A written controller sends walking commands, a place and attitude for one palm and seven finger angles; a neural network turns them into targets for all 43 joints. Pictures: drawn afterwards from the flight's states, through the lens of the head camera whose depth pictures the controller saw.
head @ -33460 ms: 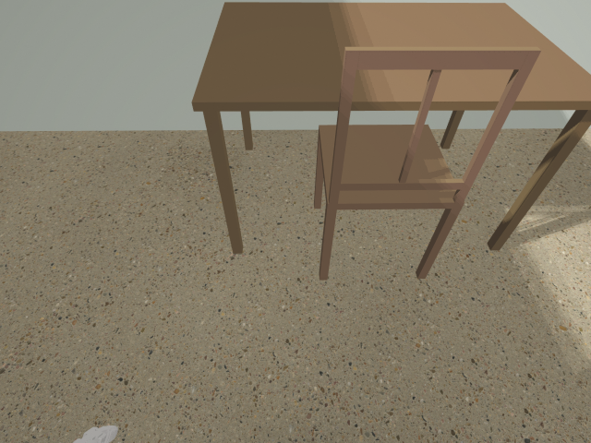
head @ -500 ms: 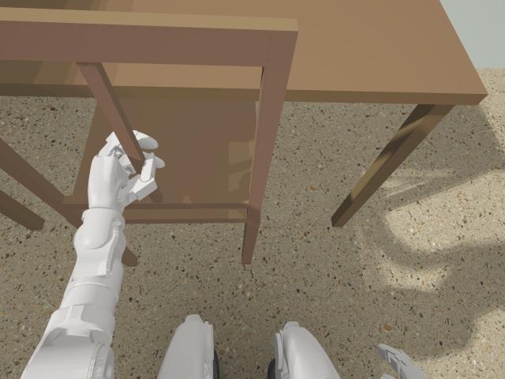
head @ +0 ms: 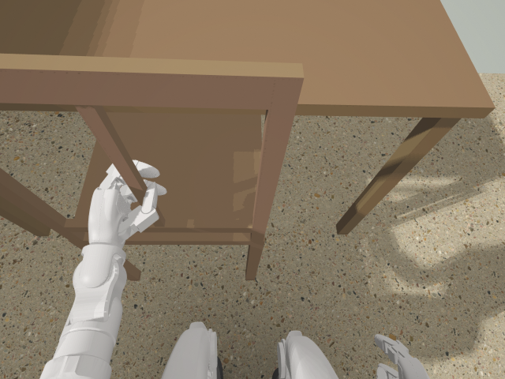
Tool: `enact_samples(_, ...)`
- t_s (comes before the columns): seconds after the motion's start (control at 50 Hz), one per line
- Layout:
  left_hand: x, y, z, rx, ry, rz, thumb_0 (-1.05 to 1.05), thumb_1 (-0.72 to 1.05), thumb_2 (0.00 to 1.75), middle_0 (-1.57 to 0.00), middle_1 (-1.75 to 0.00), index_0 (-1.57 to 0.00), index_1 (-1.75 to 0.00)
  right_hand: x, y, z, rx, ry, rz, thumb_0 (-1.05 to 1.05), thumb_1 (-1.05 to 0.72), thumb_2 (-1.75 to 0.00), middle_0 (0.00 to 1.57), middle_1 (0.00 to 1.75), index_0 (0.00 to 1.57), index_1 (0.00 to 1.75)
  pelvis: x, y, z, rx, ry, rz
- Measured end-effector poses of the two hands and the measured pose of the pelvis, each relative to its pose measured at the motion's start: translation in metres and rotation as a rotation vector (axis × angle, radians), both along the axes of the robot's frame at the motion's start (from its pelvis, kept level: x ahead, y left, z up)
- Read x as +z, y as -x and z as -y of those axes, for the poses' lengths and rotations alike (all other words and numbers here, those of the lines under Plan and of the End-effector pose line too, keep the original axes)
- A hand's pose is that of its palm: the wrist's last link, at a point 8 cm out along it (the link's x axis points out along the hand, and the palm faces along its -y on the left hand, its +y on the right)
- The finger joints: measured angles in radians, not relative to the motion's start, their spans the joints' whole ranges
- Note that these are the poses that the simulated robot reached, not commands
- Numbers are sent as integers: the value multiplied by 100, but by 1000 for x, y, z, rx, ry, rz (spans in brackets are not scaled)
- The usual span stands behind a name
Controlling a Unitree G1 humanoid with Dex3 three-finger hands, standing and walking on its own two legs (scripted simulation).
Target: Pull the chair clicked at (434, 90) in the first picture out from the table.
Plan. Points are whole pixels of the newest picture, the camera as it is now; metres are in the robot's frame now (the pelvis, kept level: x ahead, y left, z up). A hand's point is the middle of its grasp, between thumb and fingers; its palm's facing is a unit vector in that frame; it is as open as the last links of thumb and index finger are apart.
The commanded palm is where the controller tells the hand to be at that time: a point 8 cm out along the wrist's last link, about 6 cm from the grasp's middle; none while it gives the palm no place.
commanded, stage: hook a spindle and tug to test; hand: left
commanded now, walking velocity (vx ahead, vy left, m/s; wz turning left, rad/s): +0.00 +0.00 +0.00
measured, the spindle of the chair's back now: (134, 181) +0.40 +0.18 +0.04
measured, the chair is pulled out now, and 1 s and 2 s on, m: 0.03 0.14 0.24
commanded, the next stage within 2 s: step backward, pulling the chair out in 0.02 s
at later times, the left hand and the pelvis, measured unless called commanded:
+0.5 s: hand (154, 209) +0.36 +0.14 +0.03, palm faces +0.03 -0.99 -0.10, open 5.0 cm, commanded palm +0.33 +0.19 +0.03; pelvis +0.01 +0.01 +0.09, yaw +1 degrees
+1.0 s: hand (171, 276) +0.26 +0.11 +0.03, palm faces -0.02 -0.99 -0.15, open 5.0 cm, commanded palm +0.25 +0.16 +0.04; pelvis -0.06 +0.00 +0.10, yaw -1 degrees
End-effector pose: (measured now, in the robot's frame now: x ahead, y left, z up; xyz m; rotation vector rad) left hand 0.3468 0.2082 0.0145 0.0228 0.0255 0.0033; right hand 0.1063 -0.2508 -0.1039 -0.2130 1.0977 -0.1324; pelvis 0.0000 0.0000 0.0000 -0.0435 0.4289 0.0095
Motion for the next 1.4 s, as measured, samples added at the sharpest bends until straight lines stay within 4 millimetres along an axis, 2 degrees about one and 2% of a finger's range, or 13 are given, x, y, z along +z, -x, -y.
enact_samples(0.16,2,3,0,11,-17,-13,2,76,81,-44,-142,-42,-145,-1,-18,-1,15,6,20,1,-91,-89,20,30,20,30,0,1,2,13,-2,20)
enact_samples(0.26,22,3,4,64,-115,-254,4,76,82,-40,-129,-41,-145,36,-19,-14,-65,-12,15,1,-91,-89,20,30,20,30,42,-8,-1,18,-16,121)
enact_samples(0.34,28,7,9,110,-67,-365,4,78,82,-31,-116,-43,-145,65,-15,-18,-88,-4,-2,1,-91,-89,20,30,20,30,70,-18,-4,1,-19,159)
enact_samples(0.42,31,7,12,101,-46,-410,5,78,81,-28,-111,-46,-145,86,-7,-11,-86,58,-45,1,-91,-89,20,30,20,30,87,-17,-7,8,-8,202)
enact_samples(0.52,33,8,11,47,-70,-430,5,78,80,-28,-111,-48,-145,102,8,1,-111,118,-54,1,-91,-89,20,30,20,30,95,-8,-11,9,-5,251)
enact_samples(0.64,34,21,15,35,-84,-438,4,78,80,-29,-109,-49,-145,96,30,4,-141,96,-48,1,-91,-89,20,30,20,30,97,6,-11,-25,-13,295)
enact_samples(0.8,36,57,29,20,-118,-459,3,76,79,-31,-110,-49,-145,87,64,-3,-164,35,-78,1,-91,-89,20,30,20,30,102,28,0,-36,-8,324)
enact_samples(0.92,37,84,40,18,-130,-471,3,75,80,-31,-112,-49,-145,86,80,6,-163,40,-46,1,-91,-89,20,30,20,30,101,50,6,-29,-11,357)
enact_samples(1.1,37,115,46,-11,-137,-480,3,75,79,-29,-113,-49,-145,95,103,20,-167,116,10,1,-91,-89,20,30,20,30,101,74,-7,-12,-11,394)
enact_samples(1.24,37,125,41,-54,-151,-465,2,74,80,-28,-116,-49,-145,98,113,2,-140,122,37,1,-91,-89,20,30,20,30,99,88,-17,-22,-7,402)
enact_samples(1.34,37,130,40,-29,-152,-462,2,73,81,-29,-117,-49,-145,91,116,-17,-92,63,52,1,-91,-89,20,30,20,30,98,101,-9,-39,5,401)
enact_samples(1.4,37,132,41,-7,-161,-452,3,72,82,-31,-118,-49,-145,85,120,-21,-74,22,64,1,-91,-89,20,30,20,30,95,111,0,-56,7,395)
